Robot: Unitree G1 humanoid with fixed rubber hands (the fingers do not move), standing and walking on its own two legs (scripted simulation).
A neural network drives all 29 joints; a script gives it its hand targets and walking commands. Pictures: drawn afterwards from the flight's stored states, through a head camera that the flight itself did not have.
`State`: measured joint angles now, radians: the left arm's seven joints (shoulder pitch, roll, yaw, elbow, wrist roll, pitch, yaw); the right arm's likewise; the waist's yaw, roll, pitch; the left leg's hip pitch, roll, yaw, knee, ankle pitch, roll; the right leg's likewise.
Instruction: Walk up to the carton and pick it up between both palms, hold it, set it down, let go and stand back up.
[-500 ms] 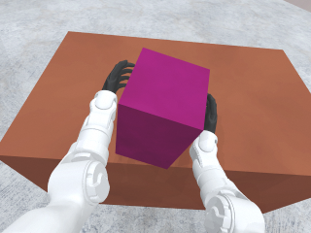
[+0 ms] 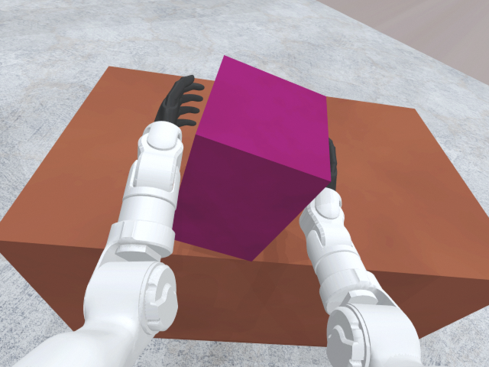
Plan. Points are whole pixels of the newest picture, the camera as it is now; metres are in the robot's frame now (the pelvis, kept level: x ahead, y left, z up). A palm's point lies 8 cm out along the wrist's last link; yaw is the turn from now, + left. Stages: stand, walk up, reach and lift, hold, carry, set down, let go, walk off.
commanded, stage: reach and lift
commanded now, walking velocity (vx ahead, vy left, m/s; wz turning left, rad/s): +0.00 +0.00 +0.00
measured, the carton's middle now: (239, 172) +0.41 +0.00 +0.10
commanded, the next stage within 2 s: hold in 1.96 s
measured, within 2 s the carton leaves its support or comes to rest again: neither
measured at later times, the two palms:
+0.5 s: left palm (172, 114) +0.42 +0.11 +0.21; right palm (341, 153) +0.39 -0.15 +0.18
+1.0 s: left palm (170, 96) +0.38 +0.11 +0.26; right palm (353, 141) +0.38 -0.15 +0.21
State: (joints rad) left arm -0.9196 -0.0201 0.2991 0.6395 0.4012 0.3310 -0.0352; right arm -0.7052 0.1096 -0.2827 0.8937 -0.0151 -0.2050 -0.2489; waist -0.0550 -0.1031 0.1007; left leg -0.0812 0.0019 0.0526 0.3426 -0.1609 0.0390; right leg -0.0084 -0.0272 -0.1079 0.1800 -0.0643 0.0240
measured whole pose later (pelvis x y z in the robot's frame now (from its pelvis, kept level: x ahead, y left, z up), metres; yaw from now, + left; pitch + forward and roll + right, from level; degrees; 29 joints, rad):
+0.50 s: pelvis +0.02 -0.02 +0.00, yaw +1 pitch -11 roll -1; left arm -0.82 -0.03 0.37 0.43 0.43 0.52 -0.08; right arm -0.74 0.06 -0.12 0.74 0.09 0.06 -0.25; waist -0.10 -0.08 0.10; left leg 0.06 0.02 0.04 0.32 -0.19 0.02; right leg 0.12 -0.01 -0.12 0.21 -0.13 0.00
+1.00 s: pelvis -0.01 -0.02 +0.00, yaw +0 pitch -10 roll -1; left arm -0.94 -0.07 0.37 0.28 0.46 0.78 0.00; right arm -0.88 0.02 -0.15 0.73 0.10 0.22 -0.17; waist -0.08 -0.07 0.09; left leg 0.00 0.01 0.05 0.32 -0.14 0.02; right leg 0.02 -0.02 -0.11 0.27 -0.11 -0.01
